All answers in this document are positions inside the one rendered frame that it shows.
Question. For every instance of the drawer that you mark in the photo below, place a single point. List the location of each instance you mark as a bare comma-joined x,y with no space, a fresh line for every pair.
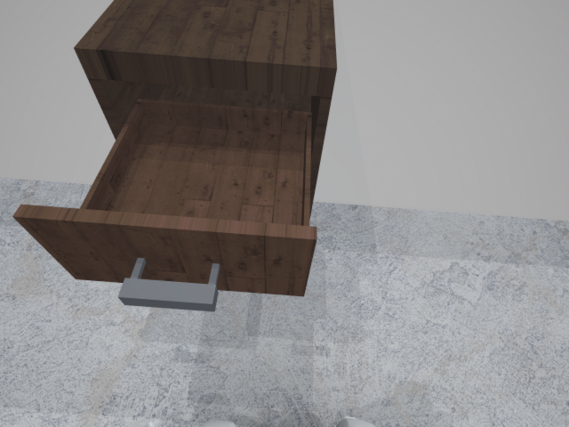
186,185

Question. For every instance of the cabinet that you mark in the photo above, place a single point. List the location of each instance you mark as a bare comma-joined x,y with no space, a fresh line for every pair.
266,54

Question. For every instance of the handle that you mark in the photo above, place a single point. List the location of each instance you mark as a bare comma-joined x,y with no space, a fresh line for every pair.
169,294

